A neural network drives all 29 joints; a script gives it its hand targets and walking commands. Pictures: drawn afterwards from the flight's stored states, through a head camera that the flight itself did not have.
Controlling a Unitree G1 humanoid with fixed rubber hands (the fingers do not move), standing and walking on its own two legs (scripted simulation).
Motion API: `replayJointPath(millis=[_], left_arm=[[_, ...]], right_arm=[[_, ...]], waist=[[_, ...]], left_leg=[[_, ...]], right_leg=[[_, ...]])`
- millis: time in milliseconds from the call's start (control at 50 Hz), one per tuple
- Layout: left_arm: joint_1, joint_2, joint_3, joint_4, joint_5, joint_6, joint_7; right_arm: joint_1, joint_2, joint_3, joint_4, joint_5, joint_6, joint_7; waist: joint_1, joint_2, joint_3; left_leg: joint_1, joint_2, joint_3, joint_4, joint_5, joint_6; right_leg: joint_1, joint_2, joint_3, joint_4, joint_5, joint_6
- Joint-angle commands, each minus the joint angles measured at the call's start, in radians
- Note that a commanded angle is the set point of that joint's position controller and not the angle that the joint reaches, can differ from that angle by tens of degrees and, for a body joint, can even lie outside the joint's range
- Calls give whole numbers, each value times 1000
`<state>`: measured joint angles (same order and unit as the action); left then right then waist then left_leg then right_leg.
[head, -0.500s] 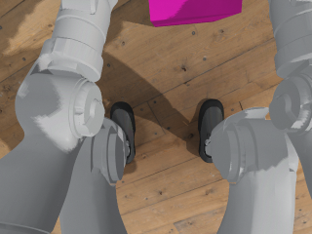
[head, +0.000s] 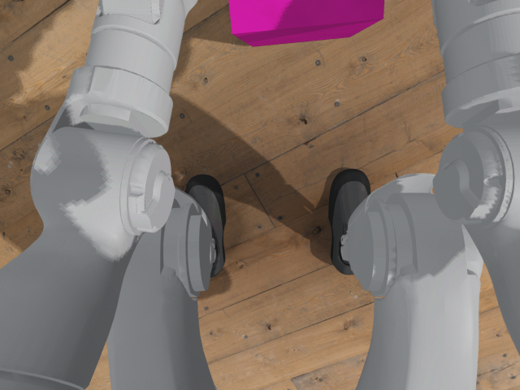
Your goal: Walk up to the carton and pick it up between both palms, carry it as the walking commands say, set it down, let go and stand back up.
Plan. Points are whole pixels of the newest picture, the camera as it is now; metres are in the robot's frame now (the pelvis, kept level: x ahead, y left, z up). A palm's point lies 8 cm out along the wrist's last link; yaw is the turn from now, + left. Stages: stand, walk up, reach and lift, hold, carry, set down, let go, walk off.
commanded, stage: reach and lift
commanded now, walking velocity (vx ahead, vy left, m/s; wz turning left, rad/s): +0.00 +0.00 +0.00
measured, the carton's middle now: out of the picture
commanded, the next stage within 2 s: none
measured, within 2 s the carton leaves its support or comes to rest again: neither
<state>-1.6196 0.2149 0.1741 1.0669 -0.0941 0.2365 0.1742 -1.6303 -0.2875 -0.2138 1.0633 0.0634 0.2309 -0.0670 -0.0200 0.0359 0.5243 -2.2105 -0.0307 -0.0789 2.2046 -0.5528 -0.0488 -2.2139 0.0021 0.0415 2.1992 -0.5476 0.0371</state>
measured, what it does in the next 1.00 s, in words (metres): rises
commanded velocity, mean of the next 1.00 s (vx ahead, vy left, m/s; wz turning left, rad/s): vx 0.00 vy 0.00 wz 0.00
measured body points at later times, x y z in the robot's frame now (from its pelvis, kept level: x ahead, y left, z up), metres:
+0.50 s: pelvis +0.00 -0.01 +0.02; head +0.37 -0.03 +0.26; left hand +0.57 +0.10 -0.13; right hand +0.59 -0.14 -0.12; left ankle +0.12 +0.14 -0.33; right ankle +0.12 -0.13 -0.33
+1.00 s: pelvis -0.01 -0.01 +0.06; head +0.34 -0.04 +0.33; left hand +0.55 +0.09 -0.06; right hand +0.55 -0.14 -0.05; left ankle +0.12 +0.14 -0.33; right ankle +0.12 -0.13 -0.33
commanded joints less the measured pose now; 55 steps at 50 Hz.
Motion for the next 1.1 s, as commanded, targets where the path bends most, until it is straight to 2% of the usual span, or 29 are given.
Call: replayJointPath(millis=[0,20,40,80,100,140,200,280,380,400,420,440,460,480,540,620,660,700,740,760,780,840,860,880,900,1020,1040,1060,1080], left_arm=[[-702,-1122,-319,-427,-120,-29,-289],[-712,-1108,-274,-457,-107,-33,-285],[-729,-1111,-303,-463,-128,-22,-290],[-675,-1147,-216,-317,-54,-4,-301],[-737,-1133,-255,-432,-92,-19,-303],[-698,-1155,-214,-348,-44,1,-315],[-641,-1143,-172,-313,6,9,-325],[-780,-1194,-313,-539,-107,12,-321],[-815,-1158,-393,-681,-157,25,-300],[-807,-1140,-383,-671,-137,21,-297],[-847,-1106,-372,-663,-131,19,-297],[-870,-1113,-402,-731,-145,18,-301],[-722,-1127,-331,-532,-99,35,-306],[-725,-1159,-343,-543,-86,40,-315],[-681,-1109,-225,-412,14,50,-332],[-610,-1208,-139,-338,89,60,-351],[-590,-1205,-143,-353,103,61,-349],[-541,-1245,-171,-359,75,75,-349],[-757,-1210,-289,-620,-3,55,-330],[-751,-1249,-380,-742,-36,63,-310],[-803,-1260,-432,-788,-92,68,-298],[-720,-1230,-492,-842,-113,115,-285],[-642,-1155,-403,-688,-76,122,-284],[-690,-1206,-507,-852,-112,125,-283],[-712,-1161,-459,-859,-88,122,-276],[-548,-1198,-149,-306,109,123,-315],[-591,-1204,-117,-335,127,117,-317],[-510,-1167,-22,-175,212,131,-325],[-500,-1180,-31,-239,221,131,-331]], right_arm=[[-579,1142,316,-316,79,7,240],[-610,1193,302,-326,58,17,241],[-663,1169,315,-402,89,14,234],[-580,1180,228,-235,1,38,238],[-517,1240,235,-242,-2,47,247],[-484,1203,158,-159,-85,55,256],[-442,1218,139,-134,-95,50,265],[-500,1254,224,-342,-36,50,263],[-587,1284,353,-520,67,64,207],[-569,1321,364,-501,81,70,200],[-514,1312,300,-391,22,88,198],[-512,1353,350,-443,55,85,195],[-500,1357,309,-372,20,94,201],[-500,1389,372,-406,37,98,198],[-307,1421,206,-105,-80,132,221],[-315,1339,109,-47,-177,104,238],[-313,1369,123,-124,-182,105,247],[-386,1346,182,-246,-146,102,245],[-364,1395,250,-277,-110,121,244],[-505,1390,378,-530,-27,104,235],[-493,1354,425,-571,-18,112,210],[-548,1387,596,-757,105,143,178],[-559,1337,569,-656,76,158,174],[-567,1372,644,-780,125,154,168],[-571,1388,631,-699,106,176,165],[-310,1375,201,-76,-165,181,212],[-280,1385,131,-6,-218,193,220],[-239,1351,29,53,-287,189,225],[-260,1396,53,-8,-261,182,223]], waist=[[-41,5,-1993],[-14,-94,-1919],[-29,-39,-2009],[-31,-23,-1830],[-39,-54,-1889],[-67,-26,-1725],[-23,20,-1670],[-70,19,-2082],[-55,-23,-2473],[4,-26,-2528],[-49,-47,-2394],[-17,-35,-2526],[-5,-79,-2324],[40,-82,-2370],[32,-80,-1979],[-35,-19,-1779],[-3,-22,-1886],[-33,9,-1985],[-29,-30,-2249],[-10,-5,-2583],[-57,-13,-2710],[16,-48,-2993],[55,-59,-2760],[48,-31,-2929],[82,-77,-2880],[34,-59,-1737],[2,-60,-1654],[5,-31,-1478],[21,-38,-1598]], left_leg=[[808,-121,227,-124,426,0],[766,-139,213,-155,390,20],[832,-128,221,-153,407,18],[717,-129,229,-174,283,17],[736,-126,209,-189,292,20],[664,-129,209,-226,217,14],[617,-127,230,-230,198,6],[869,-138,200,-216,407,0],[924,-139,239,-181,509,-6],[932,-140,252,-193,507,-13],[884,-146,241,-199,461,-8],[933,-140,249,-204,495,-14],[825,-138,237,-227,429,-4],[826,-135,253,-219,404,7],[637,-123,266,-288,167,19],[545,-135,255,-333,73,14],[614,-142,245,-348,159,14],[700,-147,225,-358,204,15],[843,-151,237,-341,325,-4],[1012,-168,225,-316,491,-8],[1036,-171,229,-284,512,-16],[1172,-169,230,-281,634,-9],[1041,-154,232,-286,570,-10],[1152,-162,227,-300,633,-9],[1062,-160,239,-285,571,-16],[649,-129,214,-449,-8,13],[652,-131,207,-481,-72,16],[591,-132,222,-495,-130,18],[637,-143,218,-496,-80,33]], right_leg=[[883,140,-136,-160,427,-17],[846,136,-136,-166,384,-3],[893,146,-141,-170,391,-10],[781,140,-134,-204,263,-20],[829,138,-142,-193,306,-22],[706,136,-154,-218,210,-29],[658,141,-146,-232,198,-34],[838,162,-155,-213,397,-35],[1170,160,-135,-210,603,-9],[1194,162,-135,-200,600,2],[1119,159,-134,-225,558,2],[1242,151,-107,-224,607,-6],[1111,151,-128,-226,523,5],[1152,156,-108,-246,508,8],[935,154,-111,-304,260,-3],[807,149,-122,-378,132,-29],[822,161,-137,-354,230,-26],[870,159,-135,-355,261,-23],[952,165,-128,-360,355,-21],[1117,174,-133,-315,521,-14],[1238,170,-119,-305,586,-21],[1499,182,-104,-276,759,4],[1381,173,-89,-274,686,13],[1491,179,-91,-273,751,17],[1516,174,-76,-275,713,23],[832,148,-99,-462,48,-16],[775,149,-116,-485,-32,-22],[695,148,-118,-505,-86,-26],[837,152,-93,-522,-27,-21]])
